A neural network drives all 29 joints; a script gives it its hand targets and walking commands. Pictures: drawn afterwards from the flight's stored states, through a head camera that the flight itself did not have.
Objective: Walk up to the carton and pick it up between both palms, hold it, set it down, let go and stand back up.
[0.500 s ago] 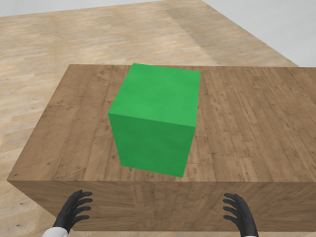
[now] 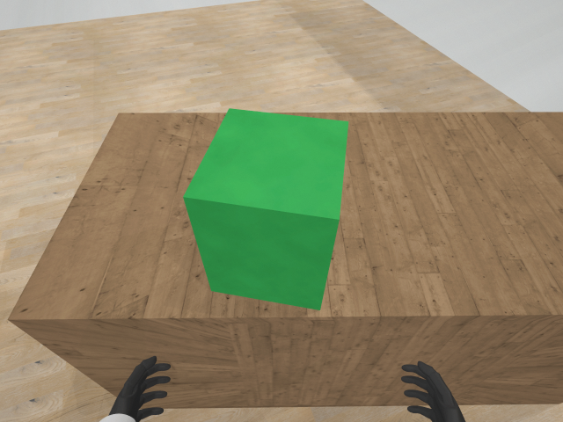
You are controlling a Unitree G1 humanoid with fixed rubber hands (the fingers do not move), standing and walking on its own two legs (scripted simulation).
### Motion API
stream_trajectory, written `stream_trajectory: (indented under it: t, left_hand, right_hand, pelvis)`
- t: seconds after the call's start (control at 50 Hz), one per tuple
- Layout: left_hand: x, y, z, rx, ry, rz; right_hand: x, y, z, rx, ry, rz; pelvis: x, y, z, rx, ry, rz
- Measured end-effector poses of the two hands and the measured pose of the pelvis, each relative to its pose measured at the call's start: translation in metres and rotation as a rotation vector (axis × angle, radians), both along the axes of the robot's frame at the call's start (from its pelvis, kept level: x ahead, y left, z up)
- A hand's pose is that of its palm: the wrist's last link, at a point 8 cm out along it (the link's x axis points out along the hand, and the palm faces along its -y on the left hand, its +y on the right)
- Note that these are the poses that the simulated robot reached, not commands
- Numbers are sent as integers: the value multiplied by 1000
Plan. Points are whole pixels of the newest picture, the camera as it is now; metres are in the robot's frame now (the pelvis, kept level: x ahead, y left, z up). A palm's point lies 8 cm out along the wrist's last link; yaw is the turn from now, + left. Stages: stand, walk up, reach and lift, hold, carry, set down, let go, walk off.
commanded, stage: let go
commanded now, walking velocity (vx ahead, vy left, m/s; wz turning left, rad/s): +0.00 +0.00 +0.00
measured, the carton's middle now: (275, 211) +0.44 +0.03 +0.03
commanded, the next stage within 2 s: stand in 0.44 s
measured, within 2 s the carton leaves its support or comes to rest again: neither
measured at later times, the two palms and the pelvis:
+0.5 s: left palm (128, 413) +0.15 +0.23 -0.08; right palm out of the picture +0.15 -0.23 -0.08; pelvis +0.00 +0.00 +0.00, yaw +0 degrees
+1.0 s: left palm out of the picture +0.03 +0.28 -0.12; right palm out of the picture +0.05 -0.24 -0.12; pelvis -0.02 +0.01 -0.01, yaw +2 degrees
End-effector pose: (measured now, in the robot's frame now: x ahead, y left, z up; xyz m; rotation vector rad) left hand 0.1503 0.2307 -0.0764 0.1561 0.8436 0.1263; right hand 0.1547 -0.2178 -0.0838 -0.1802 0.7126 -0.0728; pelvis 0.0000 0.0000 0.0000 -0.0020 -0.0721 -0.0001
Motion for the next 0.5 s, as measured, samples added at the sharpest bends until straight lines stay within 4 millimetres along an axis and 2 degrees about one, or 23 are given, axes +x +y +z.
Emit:
stream_trajectory:
  t: [0.24,0.44,0.5]
  left_hand:
    - [7,-11,-3,-7,-7,-11]
    - [6,-6,-4,-7,-9,-14]
    - [4,-1,-5,14,-31,-26]
  right_hand:
    - [-1,-10,2,-17,-4,6]
    - [-2,-8,5,-25,-12,-2]
    - [-6,-9,0,-29,26,-11]
  pelvis:
    - [-2,-4,-1,2,0,-2]
    - [-2,-1,-1,2,-1,-3]
    - [-2,2,-3,-1,23,3]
